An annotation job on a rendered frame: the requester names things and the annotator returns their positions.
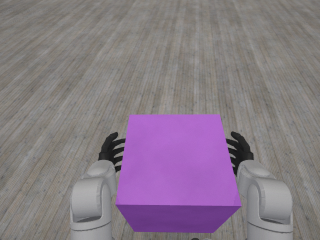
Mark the robot left forearm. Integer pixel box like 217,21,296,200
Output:
70,160,117,240

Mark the right robot hand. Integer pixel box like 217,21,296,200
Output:
226,131,254,176

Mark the left robot hand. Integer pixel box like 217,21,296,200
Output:
98,132,126,173

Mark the carton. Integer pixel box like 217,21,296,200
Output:
115,114,242,233

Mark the robot right forearm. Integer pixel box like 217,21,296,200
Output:
236,160,293,240

